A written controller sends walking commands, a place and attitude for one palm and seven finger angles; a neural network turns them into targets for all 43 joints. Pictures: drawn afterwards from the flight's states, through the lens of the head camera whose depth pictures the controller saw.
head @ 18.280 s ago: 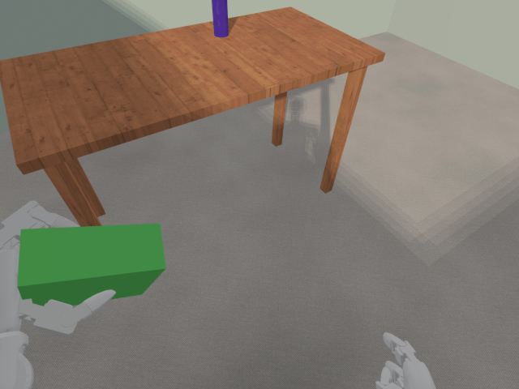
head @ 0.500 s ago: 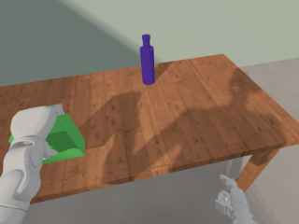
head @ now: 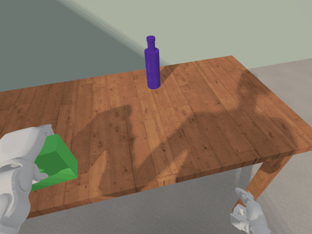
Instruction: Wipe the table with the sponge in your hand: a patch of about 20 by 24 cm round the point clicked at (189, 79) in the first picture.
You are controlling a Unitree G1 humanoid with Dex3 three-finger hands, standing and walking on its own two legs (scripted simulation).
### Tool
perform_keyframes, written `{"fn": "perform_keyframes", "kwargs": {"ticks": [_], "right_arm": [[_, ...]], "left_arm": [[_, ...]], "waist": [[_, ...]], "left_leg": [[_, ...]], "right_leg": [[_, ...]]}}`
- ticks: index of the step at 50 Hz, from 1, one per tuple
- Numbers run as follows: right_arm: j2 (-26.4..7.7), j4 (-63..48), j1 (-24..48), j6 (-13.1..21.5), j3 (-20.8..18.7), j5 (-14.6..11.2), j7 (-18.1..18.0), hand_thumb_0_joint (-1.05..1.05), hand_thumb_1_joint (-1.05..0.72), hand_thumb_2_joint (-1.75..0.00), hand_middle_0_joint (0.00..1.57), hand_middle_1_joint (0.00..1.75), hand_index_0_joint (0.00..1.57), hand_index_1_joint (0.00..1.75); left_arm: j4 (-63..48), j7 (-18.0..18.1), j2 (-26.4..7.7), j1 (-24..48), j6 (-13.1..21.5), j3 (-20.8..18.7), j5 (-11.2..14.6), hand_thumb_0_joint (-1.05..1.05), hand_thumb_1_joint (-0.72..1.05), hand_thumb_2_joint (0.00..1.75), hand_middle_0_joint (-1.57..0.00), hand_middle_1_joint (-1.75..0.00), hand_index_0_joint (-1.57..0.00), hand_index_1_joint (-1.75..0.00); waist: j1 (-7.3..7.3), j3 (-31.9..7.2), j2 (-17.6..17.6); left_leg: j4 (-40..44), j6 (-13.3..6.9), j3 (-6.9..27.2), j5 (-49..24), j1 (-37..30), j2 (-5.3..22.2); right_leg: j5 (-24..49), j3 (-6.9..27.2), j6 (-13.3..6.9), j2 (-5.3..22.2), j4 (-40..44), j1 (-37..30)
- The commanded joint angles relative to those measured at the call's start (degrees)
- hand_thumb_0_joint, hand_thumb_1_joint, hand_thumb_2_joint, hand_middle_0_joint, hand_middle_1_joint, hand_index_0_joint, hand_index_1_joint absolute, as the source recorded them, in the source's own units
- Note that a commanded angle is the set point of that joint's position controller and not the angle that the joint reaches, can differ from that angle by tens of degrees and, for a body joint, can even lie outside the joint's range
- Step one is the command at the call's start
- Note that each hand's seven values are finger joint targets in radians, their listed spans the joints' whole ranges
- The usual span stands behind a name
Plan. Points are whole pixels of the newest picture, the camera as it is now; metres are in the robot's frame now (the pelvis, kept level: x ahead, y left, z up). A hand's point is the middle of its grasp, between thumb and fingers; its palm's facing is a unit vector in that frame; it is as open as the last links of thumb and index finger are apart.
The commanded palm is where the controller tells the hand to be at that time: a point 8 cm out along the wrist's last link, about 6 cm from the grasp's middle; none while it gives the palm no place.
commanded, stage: lower the sponge onto the table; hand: left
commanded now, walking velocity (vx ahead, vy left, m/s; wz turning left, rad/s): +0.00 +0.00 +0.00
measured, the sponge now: (46, 168) +0.22 +0.34 +0.05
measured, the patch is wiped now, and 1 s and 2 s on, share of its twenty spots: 0.00 0.15 0.35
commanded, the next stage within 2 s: wipe forward along the first lane in 0.36 s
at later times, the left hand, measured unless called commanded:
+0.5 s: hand (49, 157) +0.23 +0.32 +0.09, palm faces -0.01 -0.04 -1.00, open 9.8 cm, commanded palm +0.22 +0.31 +0.14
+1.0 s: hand (51, 142) +0.28 +0.34 +0.09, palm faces -0.12 -0.01 -0.99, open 9.9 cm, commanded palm +0.27 +0.34 +0.12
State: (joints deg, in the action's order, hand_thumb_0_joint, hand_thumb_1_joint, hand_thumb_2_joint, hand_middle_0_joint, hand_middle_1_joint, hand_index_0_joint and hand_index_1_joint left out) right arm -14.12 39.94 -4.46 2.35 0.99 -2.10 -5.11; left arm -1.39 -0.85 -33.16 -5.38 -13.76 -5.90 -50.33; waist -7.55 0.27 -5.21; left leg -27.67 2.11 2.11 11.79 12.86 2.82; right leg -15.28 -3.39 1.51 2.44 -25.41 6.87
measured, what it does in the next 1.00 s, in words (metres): stands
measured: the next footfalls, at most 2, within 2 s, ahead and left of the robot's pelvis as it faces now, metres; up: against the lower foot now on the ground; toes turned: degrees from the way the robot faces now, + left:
none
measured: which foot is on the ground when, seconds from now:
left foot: down 0.00-1.00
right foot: down 0.00-1.00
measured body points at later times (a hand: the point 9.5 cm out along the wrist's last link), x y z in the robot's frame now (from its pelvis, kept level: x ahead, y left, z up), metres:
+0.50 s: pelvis +0.00 +0.00 +0.00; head -0.01 -0.03 +0.45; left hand +0.23 +0.32 +0.14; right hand +0.23 -0.20 -0.09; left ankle +0.04 +0.14 -0.74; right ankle -0.02 -0.14 -0.74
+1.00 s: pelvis +0.00 -0.02 -0.01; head +0.00 -0.05 +0.44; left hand +0.28 +0.34 +0.14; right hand +0.17 -0.27 -0.12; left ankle +0.04 +0.14 -0.74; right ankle -0.02 -0.14 -0.74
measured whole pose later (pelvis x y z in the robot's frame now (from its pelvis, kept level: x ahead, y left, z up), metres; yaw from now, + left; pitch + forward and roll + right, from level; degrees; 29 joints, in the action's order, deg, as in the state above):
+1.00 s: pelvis +0.00 -0.02 -0.01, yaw +0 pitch +1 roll -1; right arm -17.4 41.6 -9.6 0.1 -1.1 -3.1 -5.8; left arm 20.4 -4.4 -35.5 9.6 -6.0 -6.1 -53.7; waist -4.6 -2.2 -5.7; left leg -31.1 1.4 3.1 12.6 20.2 3.6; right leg -17.1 -3.9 0.3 1.5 -30.5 14.8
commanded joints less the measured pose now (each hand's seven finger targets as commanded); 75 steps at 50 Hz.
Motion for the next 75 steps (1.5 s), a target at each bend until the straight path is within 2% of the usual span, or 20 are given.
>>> {"fn": "perform_keyframes", "kwargs": {"ticks": [1,5,6,8,10,11,12,16,19,22,26,30,41,44,51,52,61,62,71,75], "right_arm": [[-6.82,-11.23,13.6,3.54,-1.4,-0.38,-0.28,0.0,-0.9,-0.9,0.2,0.3,0.2,0.3],[-6.41,-11.45,10.83,3.6,-1.54,0.23,-0.15,0.0,-0.9,-0.9,0.2,0.3,0.2,0.3],[-6.37,-11.7,11.85,3.92,-1.42,0.21,-0.26,0.0,-0.9,-0.9,0.2,0.3,0.2,0.3],[-5.77,-11.13,10.15,3.83,-1.35,0.26,-0.4,0.0,-0.9,-0.9,0.2,0.3,0.2,0.3],[-6.44,-10.59,9.47,3.33,-1.83,0.18,-0.21,0.0,-0.9,-0.9,0.2,0.3,0.2,0.3],[-6.67,-10.44,11.2,3.36,-1.77,-0.09,-0.12,0.0,-0.9,-0.9,0.2,0.3,0.2,0.3],[-6.5,-10.74,10.61,3.11,-1.41,0.22,-0.08,0.0,-0.9,-0.9,0.2,0.3,0.2,0.3],[-6.65,-10.54,12.1,2.9,-1.74,-0.02,0.1,0.0,-0.9,-0.9,0.2,0.3,0.2,0.3],[-6.97,-9.58,10.9,2.43,-1.77,-0.11,-0.06,0.0,-0.9,-0.9,0.2,0.3,0.2,0.3],[-6.64,-10.67,11.75,2.7,-1.46,-0.26,-0.12,0.0,-0.9,-0.9,0.2,0.3,0.2,0.3],[-7.51,-9.12,11.33,2.24,-1.45,-0.58,-0.45,0.0,-0.9,-0.9,0.2,0.3,0.2,0.3],[-7.92,-7.9,9.15,2.03,-1.78,-0.72,-1.11,0.0,-0.9,-0.9,0.2,0.3,0.2,0.3],[-9.31,-7.61,4.88,1.19,-3.07,-0.93,-1.08,0.0,-0.9,-0.9,0.2,0.3,0.2,0.3],[-9.66,-7.13,3.19,0.68,-3.45,-1.02,-1.12,0.0,-0.9,-0.9,0.2,0.3,0.2,0.3],[-10.34,-6.12,0.47,0.15,-4.27,-1.29,-1.08,0.0,-0.9,-0.9,0.2,0.3,0.2,0.3],[-10.3,-6.43,-0.43,0.21,-4.43,-1.21,-1.09,0.0,-0.9,-0.9,0.2,0.3,0.2,0.3],[-11.02,-4.77,-2.99,-0.88,-4.77,-1.75,-1.07,0.0,-0.9,-0.9,0.2,0.3,0.2,0.3],[-10.78,-5.28,-3.41,-0.89,-4.77,-1.7,-0.96,0.0,-0.9,-0.9,0.2,0.3,0.2,0.3],[-11.01,-6.0,-3.99,-2.39,-5.21,-1.73,-0.06,0.0,-0.9,-0.9,0.2,0.3,0.2,0.3],[-11.25,-5.02,-5.32,-2.66,-5.26,-2.0,-0.23,0.0,-0.9,-0.9,0.2,0.3,0.2,0.3]], "left_arm": [[-12.25,-0.09,-13.21,11.65,-1.0,-5.05,-1.4,0.0,0.1,1.3,-1.2,-1.6,-1.2,-1.6],[-16.28,-1.02,-12.95,11.54,2.01,-4.22,-1.87,0.0,0.1,1.3,-1.2,-1.6,-1.2,-1.6],[-17.43,-0.46,-16.12,11.38,2.56,-7.53,-2.18,0.0,0.1,1.3,-1.2,-1.6,-1.2,-1.6],[-14.62,0.42,-12.38,11.51,3.01,-5.18,-2.34,0.0,0.1,1.3,-1.2,-1.6,-1.2,-1.6],[-12.18,0.94,-10.64,11.02,2.8,-4.49,-1.83,0.0,0.1,1.3,-1.2,-1.6,-1.2,-1.6],[-11.82,1.49,-13.26,10.47,2.09,-7.26,-1.98,0.0,0.1,1.3,-1.2,-1.6,-1.2,-1.6],[-11.6,1.68,-10.64,12.93,1.57,-4.47,-2.64,0.0,0.1,1.3,-1.2,-1.6,-1.2,-1.6],[-11.8,3.23,-12.75,13.48,0.11,-5.94,-3.8,0.0,0.1,1.3,-1.2,-1.6,-1.2,-1.6],[-6.74,2.81,-10.51,14.19,-0.95,-3.56,-3.86,0.0,0.1,1.3,-1.2,-1.6,-1.2,-1.6],[-8.16,2.06,-8.79,14.66,-1.2,-1.37,-3.86,0.0,0.1,1.3,-1.2,-1.6,-1.2,-1.6],[-2.66,1.34,-13.15,16.75,-1.21,-4.39,-4.13,0.0,0.1,1.3,-1.2,-1.6,-1.2,-1.6],[3.46,0.37,-12.99,21.49,0.1,-2.83,-5.0,0.0,0.1,1.3,-1.2,-1.6,-1.2,-1.6],[13.27,-1.01,-17.34,23.32,4.38,-6.24,-5.73,0.0,0.1,1.3,-1.2,-1.6,-1.2,-1.6],[17.04,-0.98,-15.94,24.56,5.69,-5.1,-5.25,0.0,0.1,1.3,-1.2,-1.6,-1.2,-1.6],[21.85,0.21,-19.06,30.31,8.21,-6.72,-5.8,0.0,0.1,1.3,-1.2,-1.6,-1.2,-1.6],[22.03,0.34,-17.11,31.8,8.66,-4.7,-5.89,0.0,0.1,1.3,-1.2,-1.6,-1.2,-1.6],[30.44,1.43,-24.02,38.29,10.26,-8.57,-6.59,0.0,0.1,1.3,-1.2,-1.6,-1.2,-1.6],[30.35,1.35,-21.16,40.14,10.61,-5.42,-6.91,0.0,0.1,1.3,-1.2,-1.6,-1.2,-1.6],[32.93,2.1,-23.04,38.57,11.84,-7.83,-7.52,0.0,0.1,1.3,-1.2,-1.6,-1.2,-1.6],[37.2,2.87,-23.16,44.6,11.93,-6.58,-7.69,0.0,0.1,1.3,-1.2,-1.6,-1.2,-1.6]], "waist": [[0.93,-10.14,-0.32],[1.36,-12.32,-0.8],[0.82,-11.73,-1.11],[1.47,-10.19,0.46],[1.64,-8.01,1.19],[0.98,-6.94,0.26],[0.99,-8.71,0.8],[0.59,-9.41,-1.81],[1.29,-8.64,2.42],[1.07,-10.85,2.07],[2.19,-6.61,2.97],[3.09,-6.09,4.51],[3.15,-8.99,4.83],[4.16,-7.77,7.64],[4.91,-7.8,7.14],[5.43,-9.01,6.93],[5.88,-10.16,6.6],[6.49,-11.04,5.56],[5.44,-12.79,4.83],[7.35,-9.39,7.46]], "left_leg": [[3.4,-3.52,-1.82,-7.75,-6.79,-4.33],[3.08,-3.9,-1.46,-9.21,-7.86,-4.25],[3.11,-3.74,-0.88,-8.24,-7.92,-3.99],[3.13,-3.59,-1.16,-8.92,-7.59,-3.96],[3.63,-3.36,-1.19,-7.62,-6.68,-3.54],[3.96,-3.17,-1.08,-5.72,-6.15,-3.59],[4.23,-3.17,-1.43,-6.5,-5.76,-4.09],[4.22,-3.0,-1.4,-5.81,-6.21,-3.9],[4.12,-3.04,-1.48,-5.27,-5.21,-4.19],[3.85,-3.4,-1.75,-4.99,-5.68,-4.63],[3.41,-3.39,-1.91,-2.82,-4.27,-4.4],[2.59,-3.7,-2.22,-2.27,-3.39,-4.78],[-0.42,-4.04,-2.43,-3.93,-1.12,-4.95],[-1.56,-4.25,-2.81,-4.05,0.38,-4.85],[-1.78,-4.37,-2.55,-1.41,2.25,-4.7],[-2.2,-4.63,-2.89,-1.36,2.49,-4.7],[-2.37,-4.64,-2.52,0.38,4.88,-4.53],[-2.54,-4.84,-2.77,0.69,4.93,-4.59],[-2.81,-4.85,-2.56,-0.93,5.61,-4.26],[-2.37,-4.96,-2.56,3.32,7.13,-4.11]], "right_leg": [[6.57,-0.55,-3.78,-3.65,4.39,3.32],[7.81,-1.7,-3.62,-3.61,3.94,3.11],[6.63,-0.84,-4.12,-4.24,3.98,3.15],[6.39,-1.96,-3.96,-4.03,4.26,4.74],[5.95,-1.98,-3.79,-3.92,4.73,5.83],[4.35,-0.88,-4.26,-4.3,4.98,5.65],[5.06,-2.11,-4.31,-4.15,4.52,5.0],[4.14,-0.84,-4.51,-4.29,4.14,4.46],[3.82,-1.84,-4.08,-4.07,4.64,5.43],[3.91,-1.7,-4.08,-4.06,4.12,4.76],[2.06,-0.55,-3.94,-4.2,4.92,6.83],[1.52,-1.08,-3.53,-3.92,4.85,8.7],[5.05,0.41,-3.75,-3.86,3.19,9.27],[6.46,0.05,-3.23,-3.6,2.95,10.94],[2.74,0.78,-3.41,-3.81,2.75,13.65],[3.31,0.4,-3.29,-3.78,2.16,13.87],[1.39,1.22,-3.34,-3.73,1.95,14.43],[1.33,0.92,-3.26,-3.65,1.6,14.87],[3.95,1.02,-3.76,-3.77,0.72,13.97],[-1.49,0.45,-3.15,-3.86,1.54,17.49]]}}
